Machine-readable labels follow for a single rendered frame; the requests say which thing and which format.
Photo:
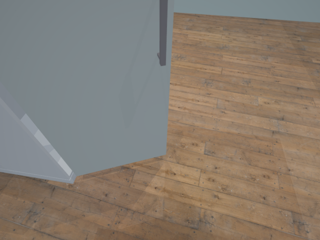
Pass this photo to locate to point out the fridge door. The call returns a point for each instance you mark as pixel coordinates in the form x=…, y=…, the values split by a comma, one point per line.
x=87, y=73

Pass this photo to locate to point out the handle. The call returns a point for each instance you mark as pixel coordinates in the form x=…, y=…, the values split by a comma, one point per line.
x=163, y=15

